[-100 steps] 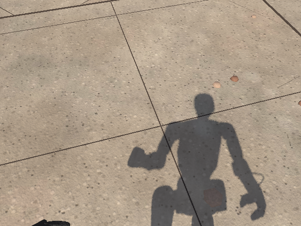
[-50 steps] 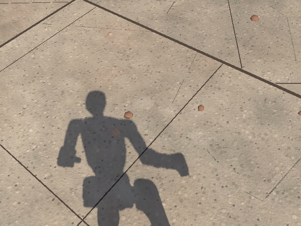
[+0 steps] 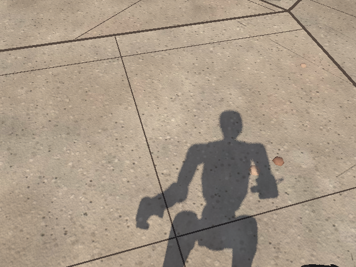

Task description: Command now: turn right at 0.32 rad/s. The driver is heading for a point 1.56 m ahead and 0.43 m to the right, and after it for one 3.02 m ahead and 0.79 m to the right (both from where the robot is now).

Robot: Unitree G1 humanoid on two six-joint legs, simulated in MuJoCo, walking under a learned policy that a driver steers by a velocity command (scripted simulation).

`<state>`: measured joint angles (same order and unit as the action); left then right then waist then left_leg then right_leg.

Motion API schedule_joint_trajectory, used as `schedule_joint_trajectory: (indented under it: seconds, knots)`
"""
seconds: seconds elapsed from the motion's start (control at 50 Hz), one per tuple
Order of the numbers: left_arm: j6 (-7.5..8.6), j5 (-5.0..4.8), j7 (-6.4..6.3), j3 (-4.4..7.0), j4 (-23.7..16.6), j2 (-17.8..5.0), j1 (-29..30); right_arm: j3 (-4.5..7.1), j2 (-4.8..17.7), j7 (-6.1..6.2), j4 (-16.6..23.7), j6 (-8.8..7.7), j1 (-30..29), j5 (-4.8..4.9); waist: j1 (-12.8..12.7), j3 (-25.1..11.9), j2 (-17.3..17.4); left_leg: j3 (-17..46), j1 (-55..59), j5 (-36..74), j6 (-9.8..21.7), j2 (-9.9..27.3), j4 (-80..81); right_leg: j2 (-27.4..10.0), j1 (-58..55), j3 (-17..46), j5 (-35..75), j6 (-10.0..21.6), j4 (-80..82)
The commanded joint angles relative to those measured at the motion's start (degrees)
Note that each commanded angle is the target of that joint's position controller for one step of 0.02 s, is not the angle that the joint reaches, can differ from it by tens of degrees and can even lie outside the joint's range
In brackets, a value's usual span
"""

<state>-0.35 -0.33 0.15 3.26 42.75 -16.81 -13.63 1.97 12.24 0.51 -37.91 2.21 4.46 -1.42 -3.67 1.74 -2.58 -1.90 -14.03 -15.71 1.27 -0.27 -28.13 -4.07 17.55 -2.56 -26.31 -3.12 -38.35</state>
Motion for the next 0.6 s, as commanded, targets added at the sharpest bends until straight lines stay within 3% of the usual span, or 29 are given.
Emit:
schedule_joint_trajectory:
  seconds: [0.02,0.06,0.1,0.14,0.18,0.22,0.26,0.32,0.36,0.38,0.4,0.42,0.44,0.46,0.48,0.5,0.54,0.6]
  knots:
    - [-1.02,-1.02,-0.86,3.42,-4.48,-10.42,1.82,4.68,13.79,1.29,2.49,-1.45,2.17,0.27,5.13,-5.39,13.51,12.94,11.19,35.44,14.03,20.04,7.17,0.62,14.32,3.54,-8.4,-1.89,-21.76]
    - [-2.51,-1.94,-1.46,3.69,-3.64,-8.03,-1.13,3.88,10.63,1.88,2.81,-1.71,-0.48,0.33,3.18,-3.74,11.26,8.09,7.14,30.16,13.31,19.6,9.31,0.38,15.77,4.77,-5.68,-2.41,-30.21]
    - [-3.32,-1.46,-2.04,3.5,-4.44,-6.12,-0.12,3.49,8.71,2.27,2.86,-1.81,-2.88,0.2,2.74,-2.19,10.85,4.06,5.95,23.5,11.81,18.18,10.86,-0.58,17.5,3.69,0.04,-3.08,-29.23]
    - [-3.49,-1.06,-1.66,3.1,-6.26,-4.57,1.99,3.61,8.33,2.61,2.46,-1.7,-2.79,0.05,3.41,-2.82,9.85,1.3,7.69,21.54,11.43,17.91,10.72,-1.55,17.35,2.51,3.65,-3.38,-23.84]
    - [-3.28,-0.9,-0.54,2.37,-8.23,-2.95,3.71,4.21,9.68,2.61,2.21,-1.52,-2.43,0.19,4.24,-4.14,9.65,-1.05,9.15,22.83,11.31,18.56,9.71,-2.28,14.8,1.17,4.48,-2.7,-16.95]
    - [-2.89,-1.35,0.87,2.02,-10.03,-3.16,4.78,5.4,12.79,1.85,1.43,-2.04,1.66,1.16,5.97,-6.5,9.98,0.74,10.24,2.91,10.95,21.21,13.92,-2.98,12.73,-0.49,3.62,-0.46,-13.31]
    - [-2.46,-1.69,1.81,2.48,-10.74,-4.92,4.78,6.01,14.65,1.07,1.05,-3.33,1.93,2.34,5.19,-4.7,10.83,2.91,9.51,-13.1,9.66,22.71,17.95,-3.11,12.16,-1.43,1.55,2.33,-10.9]
    - [-2.03,-2.06,2.04,2.74,-9.85,-5.22,3.57,6.48,15.46,-0.43,0.42,-4.8,0.81,3.29,3.31,-1.19,8.61,1.03,9.78,-18.08,7.57,23.18,19.45,-3.28,9.9,-3.19,-1.17,6.12,-6.18]
    - [-2.02,-2.19,1.93,2.78,-7.82,-4.48,0.0,6.5,15.19,-1.37,0.03,-4.91,-0.85,4.06,0.61,-0.37,6.39,-3.77,7.67,-17.84,5.96,21.34,15.84,-1.85,3.13,-6.49,1.05,8.37,-0.26]
    - [-1.86,-2.1,1.65,3.16,-5.26,-4.59,-5.29,6.26,14.3,-1.5,0.12,-4.84,-2.94,4.08,-2.34,-1.22,4.4,-8.0,3.74,-16.13,4.62,18.47,9.78,1.06,-5.24,-9.88,4.27,9.52,4.16]
    - [-1.56,-1.91,1.09,4.72,-1.41,-7.46,-14.45,5.36,11.28,-1.54,0.59,-5.04,-4.55,3.36,-6.14,-2.62,-1.23,-13.15,-2.34,-6.93,2.67,13.33,-5.89,4.56,-16.24,-9.75,3.51,11.58,7.15]
    - [-1.55,3.41,2.01,4.93,1.09,-10.82,-23.57,3.15,6.61,-2.41,1.57,-3.55,-4.01,-1.88,-9.78,-2.42,-14.01,-16.26,-20.44,-15.86,0.38,7.47,-34.15,-3.86,-25.84,11.97,-8.92,14.73,14.87]
    - [-1.07,2.59,1.8,5.26,-2.33,-16.33,-18.22,2.24,4.21,-3.06,8.15,-4.11,-10.27,-3.03,-6.83,0.61,-22.17,-4.43,-43.54,-21.52,-2.91,-2.58,-44.96,-12.59,-27.99,43.19,-8.83,20.83,26.59]
    - [-0.35,2.11,1.64,4.68,-4.44,-14.12,-13.83,2.38,7.62,-3.19,8.44,-4.58,-11.6,-3.98,-5.98,1.92,-8.88,1.8,-48.72,-15.3,-3.02,2.66,-48.65,-15.81,-29.02,41.39,-7.94,21.65,28.23]
    - [0.27,1.78,1.2,4.13,-4.59,-13.07,-12.55,2.52,9.18,-3.43,7.5,-5.42,-10.05,-2.96,-4.26,1.44,-4.93,2.97,-46.14,-9.01,-2.86,4.85,-46.01,-14.82,-26.54,36.78,-5.38,21.37,26.68]
    - [0.78,2.06,0.99,3.56,-4.29,-11.4,-11.33,2.78,11.2,-3.53,4.98,-5.77,-5.46,-2.38,-1.61,1.29,-0.09,2.48,-41.38,-3.99,-3.14,6.47,-42.0,-12.32,-24.34,30.76,-3.32,19.8,26.73]
    - [2.48,1.33,0.55,2.07,-3.71,-8.85,-9.2,2.65,11.99,-4.16,2.81,-4.86,-2.17,-2.71,0.91,2.04,-1.11,1.61,-34.06,2.33,-4.08,6.61,-35.89,-7.88,-19.3,24.33,-0.74,17.66,30.56]
    - [4.51,0.7,0.91,1.63,-0.97,-8.23,-11.65,1.63,10.13,-4.66,2.57,-3.47,-4.18,-1.55,1.11,5.15,-0.6,-1.39,-33.86,8.17,-3.81,5.31,-28.95,-5.0,-19.33,16.82,12.36,16.69,33.64]
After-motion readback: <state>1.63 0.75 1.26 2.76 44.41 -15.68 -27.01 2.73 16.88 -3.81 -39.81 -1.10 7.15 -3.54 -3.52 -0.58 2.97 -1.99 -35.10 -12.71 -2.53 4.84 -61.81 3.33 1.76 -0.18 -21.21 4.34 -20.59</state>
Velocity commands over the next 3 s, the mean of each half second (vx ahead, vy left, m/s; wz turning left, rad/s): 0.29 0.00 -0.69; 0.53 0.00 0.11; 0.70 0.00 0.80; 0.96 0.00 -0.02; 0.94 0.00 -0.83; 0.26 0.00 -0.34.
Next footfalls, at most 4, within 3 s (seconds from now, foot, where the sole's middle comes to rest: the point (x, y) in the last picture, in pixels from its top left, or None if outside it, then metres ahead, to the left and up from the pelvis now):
0.40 right None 0.00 -0.15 -0.77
0.82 left None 0.48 -0.26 -0.77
1.32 right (313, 239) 0.61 -0.48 -0.77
1.78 left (241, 158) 0.97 -0.22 -0.77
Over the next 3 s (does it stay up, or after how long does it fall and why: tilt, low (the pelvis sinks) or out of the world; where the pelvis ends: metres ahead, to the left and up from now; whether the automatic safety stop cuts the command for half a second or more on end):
stays up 1.67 -0.33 -0.01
